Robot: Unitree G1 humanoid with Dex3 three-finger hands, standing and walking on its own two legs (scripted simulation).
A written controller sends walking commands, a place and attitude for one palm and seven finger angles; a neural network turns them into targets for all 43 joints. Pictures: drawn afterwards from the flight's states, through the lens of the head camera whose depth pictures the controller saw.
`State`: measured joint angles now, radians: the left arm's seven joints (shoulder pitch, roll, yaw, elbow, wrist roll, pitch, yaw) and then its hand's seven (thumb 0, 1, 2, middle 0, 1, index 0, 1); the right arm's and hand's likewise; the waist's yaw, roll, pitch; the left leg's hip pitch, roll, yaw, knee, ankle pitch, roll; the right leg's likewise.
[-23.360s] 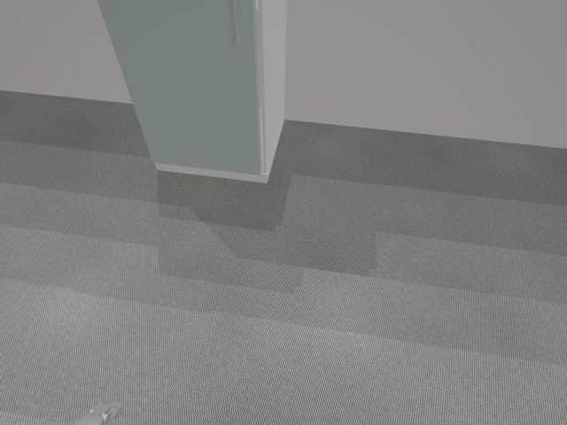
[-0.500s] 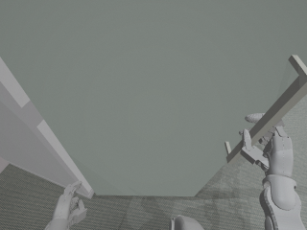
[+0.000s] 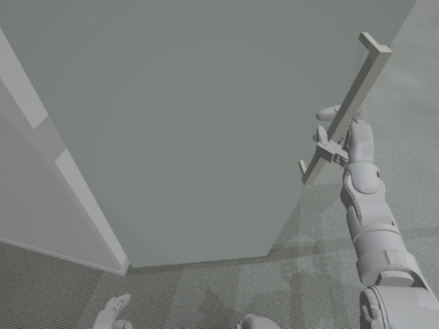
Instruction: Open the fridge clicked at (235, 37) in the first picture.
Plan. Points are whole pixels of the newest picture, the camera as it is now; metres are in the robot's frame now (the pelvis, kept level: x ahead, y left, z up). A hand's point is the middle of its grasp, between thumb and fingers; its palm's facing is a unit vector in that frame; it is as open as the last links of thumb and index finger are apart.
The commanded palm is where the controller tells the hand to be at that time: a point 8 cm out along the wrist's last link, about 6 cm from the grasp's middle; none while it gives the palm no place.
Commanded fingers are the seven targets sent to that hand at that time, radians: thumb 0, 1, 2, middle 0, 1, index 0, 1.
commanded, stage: stop walking and hold the door back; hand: right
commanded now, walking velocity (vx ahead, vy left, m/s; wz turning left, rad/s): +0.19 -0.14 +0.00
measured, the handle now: (330, 124) +0.46 -0.19 +0.14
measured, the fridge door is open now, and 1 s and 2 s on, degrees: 70 67 67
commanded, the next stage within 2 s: loosen the grip on the handle in 0.62 s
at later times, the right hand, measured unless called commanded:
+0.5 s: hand (316, 133) +0.45 -0.16 +0.13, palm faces +0.12 +0.97 -0.20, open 5.3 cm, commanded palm +0.42 -0.22 +0.12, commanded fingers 0.00 -0.90 -0.90 0.45 1.40 0.45 1.40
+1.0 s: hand (332, 135) +0.43 -0.19 +0.14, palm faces +0.09 +0.98 -0.18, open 9.9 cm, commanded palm +0.41 -0.23 +0.13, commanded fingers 0.00 0.55 -0.20 0.38 1.32 0.38 1.32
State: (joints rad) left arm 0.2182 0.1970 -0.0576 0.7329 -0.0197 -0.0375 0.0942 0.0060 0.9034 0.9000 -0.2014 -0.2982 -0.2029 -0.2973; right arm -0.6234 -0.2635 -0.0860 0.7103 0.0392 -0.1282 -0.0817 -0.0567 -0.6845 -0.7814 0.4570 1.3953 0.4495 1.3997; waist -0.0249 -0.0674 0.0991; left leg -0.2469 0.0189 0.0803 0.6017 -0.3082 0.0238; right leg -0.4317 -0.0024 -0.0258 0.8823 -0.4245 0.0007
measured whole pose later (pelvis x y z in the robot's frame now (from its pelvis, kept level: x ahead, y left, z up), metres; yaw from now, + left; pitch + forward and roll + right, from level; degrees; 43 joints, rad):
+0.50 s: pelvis +0.00 -0.01 +0.00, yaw +2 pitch -1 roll +1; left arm 0.27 0.21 -0.04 0.73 -0.03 -0.08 0.08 0.01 0.91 0.90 -0.20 -0.30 -0.20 -0.30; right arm -0.68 -0.30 -0.16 0.79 0.05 -0.18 -0.06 -0.04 -0.72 -0.78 0.46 1.40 0.43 1.40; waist 0.04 -0.06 0.12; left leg -0.26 -0.02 0.09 0.57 -0.28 0.04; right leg -0.33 -0.11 -0.09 0.61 -0.26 0.03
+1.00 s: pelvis -0.03 -0.04 +0.00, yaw +3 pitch +4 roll +0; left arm 0.29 0.29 0.04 0.66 -0.02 -0.10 -0.01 0.00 0.91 0.90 -0.20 -0.30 -0.20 -0.30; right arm -0.74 -0.33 -0.21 0.87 -0.04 -0.16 -0.04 -0.01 -0.06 -0.50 0.41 1.36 0.38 1.35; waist 0.08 0.03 -0.04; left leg -0.43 0.02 0.05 0.58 -0.22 0.01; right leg -0.42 -0.03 -0.09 0.59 -0.23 -0.02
